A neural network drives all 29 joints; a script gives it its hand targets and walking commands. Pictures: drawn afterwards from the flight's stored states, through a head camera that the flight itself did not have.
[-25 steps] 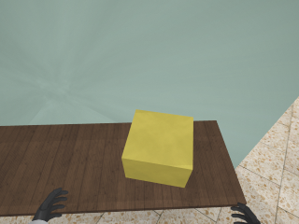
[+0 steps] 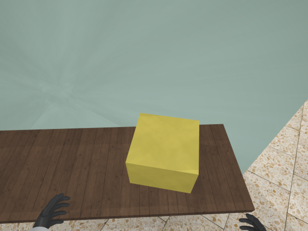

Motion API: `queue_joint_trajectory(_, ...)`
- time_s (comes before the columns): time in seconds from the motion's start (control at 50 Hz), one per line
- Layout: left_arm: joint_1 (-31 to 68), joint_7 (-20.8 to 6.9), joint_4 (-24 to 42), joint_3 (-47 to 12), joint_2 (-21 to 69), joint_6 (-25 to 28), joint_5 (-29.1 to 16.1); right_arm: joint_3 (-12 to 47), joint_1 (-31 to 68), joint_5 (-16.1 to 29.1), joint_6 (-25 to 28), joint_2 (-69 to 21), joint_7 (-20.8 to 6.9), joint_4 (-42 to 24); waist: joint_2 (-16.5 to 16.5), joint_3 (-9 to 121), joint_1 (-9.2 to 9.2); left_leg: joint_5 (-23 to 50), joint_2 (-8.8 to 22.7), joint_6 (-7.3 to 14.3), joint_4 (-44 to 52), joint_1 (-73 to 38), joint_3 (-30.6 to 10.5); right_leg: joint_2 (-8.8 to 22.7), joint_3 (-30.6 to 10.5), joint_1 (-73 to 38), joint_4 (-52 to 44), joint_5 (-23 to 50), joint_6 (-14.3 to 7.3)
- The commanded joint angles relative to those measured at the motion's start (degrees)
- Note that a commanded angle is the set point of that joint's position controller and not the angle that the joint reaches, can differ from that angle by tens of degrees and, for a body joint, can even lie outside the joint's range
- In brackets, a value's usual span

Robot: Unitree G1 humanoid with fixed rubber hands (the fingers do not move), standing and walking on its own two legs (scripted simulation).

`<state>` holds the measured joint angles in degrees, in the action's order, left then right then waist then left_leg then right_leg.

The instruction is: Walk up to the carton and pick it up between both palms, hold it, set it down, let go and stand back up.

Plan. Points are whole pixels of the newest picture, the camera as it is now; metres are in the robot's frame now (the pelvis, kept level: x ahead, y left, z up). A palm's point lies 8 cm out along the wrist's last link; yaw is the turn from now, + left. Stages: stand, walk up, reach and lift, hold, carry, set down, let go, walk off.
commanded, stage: stand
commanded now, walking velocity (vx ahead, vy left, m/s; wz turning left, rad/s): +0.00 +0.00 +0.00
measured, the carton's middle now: (164, 151) +0.39 -0.06 -0.10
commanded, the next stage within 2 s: none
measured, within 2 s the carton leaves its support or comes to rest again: neither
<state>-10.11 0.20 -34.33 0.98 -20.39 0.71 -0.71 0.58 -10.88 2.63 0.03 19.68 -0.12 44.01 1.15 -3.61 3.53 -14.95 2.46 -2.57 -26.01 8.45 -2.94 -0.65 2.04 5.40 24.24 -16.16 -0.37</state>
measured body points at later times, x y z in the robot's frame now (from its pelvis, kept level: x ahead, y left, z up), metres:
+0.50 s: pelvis -0.01 +0.00 +0.00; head +0.00 +0.00 +0.45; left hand +0.18 +0.27 -0.06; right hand +0.10 -0.29 -0.11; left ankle -0.01 +0.15 -0.74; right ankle -0.03 -0.11 -0.74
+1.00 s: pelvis -0.01 +0.00 +0.00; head -0.01 +0.00 +0.45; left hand +0.17 +0.28 -0.07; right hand +0.09 -0.29 -0.11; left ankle -0.01 +0.15 -0.74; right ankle -0.03 -0.11 -0.74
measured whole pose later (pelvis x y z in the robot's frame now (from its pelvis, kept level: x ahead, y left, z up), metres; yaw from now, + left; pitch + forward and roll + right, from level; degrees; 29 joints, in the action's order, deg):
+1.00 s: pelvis -0.01 +0.00 +0.00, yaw +0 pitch -3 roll -1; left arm -10.1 0.2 -36.3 1.0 -20.5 0.8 -0.7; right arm 0.6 -10.9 2.6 0.1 20.0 -0.1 47.0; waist 1.2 -3.5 3.5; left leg -14.2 2.5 -2.6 -26.0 8.5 -2.9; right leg -0.6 2.0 5.4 24.2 -15.4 -0.4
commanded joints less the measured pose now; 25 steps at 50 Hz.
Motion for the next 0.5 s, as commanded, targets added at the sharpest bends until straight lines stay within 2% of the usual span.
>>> queue_joint_trajectory(0.0, 2.5, -0.2, -1.4, 4.0, -11.9, 1.1, 2.5, -4.3, 1.8, -4.6, 0.8, 12.3, -0.1, 0.0, -0.6, 5.5, -3.02, 15.4, 3.3, 4.3, 2.8, -0.9, -1.1, 6.6, -4.6, 0.1, -3.8, 15.7, -1.8)
queue_joint_trajectory(0.02, 2.5, -0.2, -1.3, 3.6, -11.0, 1.2, 2.3, -4.2, 2.4, -4.4, 0.8, 12.1, -0.2, -0.4, 0.4, 5.2, -2.94, 15.4, 3.5, 4.3, 3.0, -0.9, -1.3, 6.9, -4.6, 0.2, -3.8, 15.3, -1.8)
queue_joint_trajectory(0.06, 1.9, -0.3, -1.6, 3.8, -11.5, 1.4, 2.3, -4.1, 2.0, -4.2, 0.9, 12.5, 0.0, 0.0, -0.7, 5.8, -2.86, 15.4, 3.5, 4.2, 3.0, -1.4, -1.6, 6.7, -4.6, 0.3, -4.3, 15.8, -1.8)
queue_joint_trajectory(0.08, 2.1, -0.1, -2.0, 3.6, -12.0, 1.3, 2.4, -4.1, 2.2, -4.4, 0.8, 12.0, -0.3, -0.2, 0.2, 5.2, -2.75, 15.5, 3.3, 4.2, 2.8, -1.4, -1.1, 6.9, -4.5, 0.4, -4.0, 15.6, -1.7)
queue_joint_trajectory(0.1, 1.6, -0.1, -2.1, 3.8, -12.5, 1.3, 2.2, -3.9, 1.7, -4.3, 0.7, 12.0, -0.3, 0.2, -0.6, 6.1, -3.04, 16.4, 3.3, 4.3, 2.7, -1.1, -1.2, 6.8, -4.7, -0.3, -3.7, 16.9, -1.7)
queue_joint_trajectory(0.14, 1.1, -0.2, -2.0, 3.5, -11.6, 1.4, 2.0, -3.8, 1.7, -4.5, 0.9, 12.2, -0.2, 0.4, -0.2, 5.5, -3.43, 16.7, 3.4, 4.2, 2.7, -1.0, -1.1, 7.1, -4.9, -0.4, -3.6, 17.3, -1.8)
queue_joint_trajectory(0.16, 1.8, 0.0, -2.0, 3.7, -12.0, 1.4, 2.4, -4.1, 1.7, -4.3, 1.0, 12.3, 0.0, 0.5, -0.5, 4.5, -2.69, 16.2, 3.3, 4.1, 3.0, -1.0, -1.0, 7.1, -4.9, 0.2, -4.0, 16.9, -1.8)
queue_joint_trajectory(0.18, 1.3, -0.1, -2.2, 3.6, -11.9, 1.2, 2.0, -4.0, 2.3, -4.3, 0.9, 12.3, -0.2, 0.4, -0.8, 5.7, -3.23, 17.1, 3.5, 4.0, 2.4, -1.4, -1.0, 7.1, -4.5, 0.2, -3.9, 17.5, -1.7)
queue_joint_trajectory(0.22, 2.0, -0.2, -2.1, 3.8, -12.1, 1.2, 2.2, -4.1, 2.6, -4.4, 1.0, 12.4, -0.1, 0.5, 0.1, 5.6, -3.06, 16.0, 3.3, 4.0, 2.6, -1.6, -0.9, 7.0, -5.0, 0.5, -4.0, 16.3, -1.9)
queue_joint_trajectory(0.24, 2.1, -0.1, -2.3, 3.8, -11.6, 1.2, 2.2, -3.8, 2.4, -4.5, 0.9, 11.3, -0.2, 0.4, -1.8, 5.5, -3.04, 16.2, 3.3, 4.1, 2.7, -1.2, -1.0, 6.9, -4.6, 0.2, -3.9, 16.7, -1.7)
queue_joint_trajectory(0.28, 2.7, -0.2, -2.0, 3.5, -11.7, 1.2, 2.3, -3.6, 2.3, -4.4, 0.9, 11.7, -0.2, 1.0, 0.3, 5.0, -2.71, 16.0, 3.6, 4.0, 3.0, -0.6, -1.0, 7.0, -4.7, 0.1, -4.1, 16.4, -1.7)
queue_joint_trajectory(0.34, 2.7, 0.0, -2.2, 3.7, -12.2, 1.2, 2.4, -3.8, 2.4, -4.3, 1.0, 11.8, -0.1, 0.7, -1.2, 5.7, -2.64, 16.0, 3.7, 4.2, 3.2, -1.2, -1.5, 7.1, -4.8, -0.1, -4.1, 16.0, -1.7)
queue_joint_trajectory(0.36, 2.1, 0.0, -2.3, 3.3, -11.2, 1.4, 2.1, -3.9, 1.8, -4.3, 1.0, 12.0, -0.1, 0.8, -0.2, 5.6, -2.72, 15.8, 3.7, 4.1, 3.6, -1.3, -1.9, 7.0, -4.6, 0.0, -4.1, 15.6, -1.8)
queue_joint_trajectory(0.4, 2.0, 0.1, -2.5, 3.6, -12.0, 1.3, 2.0, -3.8, 2.8, -4.2, 1.2, 12.7, -0.2, 1.2, -0.5, 4.3, -3.07, 16.0, 3.8, 4.2, 3.4, -0.7, -1.8, 6.9, -4.7, 0.6, -4.2, 15.0, -1.8)
queue_joint_trajectory(0.44, 2.2, -0.1, -2.6, 3.4, -11.4, 1.2, 2.4, -3.9, 1.9, -4.2, 1.0, 12.6, -0.1, 1.2, 0.3, 4.6, -2.51, 15.4, 3.3, 4.0, 3.2, -1.0, -1.3, 7.1, -4.9, 0.4, -4.5, 16.0, -2.1)
queue_joint_trajectory(0.48, 2.2, -0.3, -2.4, 3.8, -12.4, 1.5, 2.1, -3.9, 1.7, -4.2, 1.0, 12.4, -0.2, 1.4, -2.0, 5.8, -2.66, 14.0, 3.6, 4.0, 4.0, -1.3, -1.6, 6.8, -4.6, 0.3, -3.9, 13.4, -1.8)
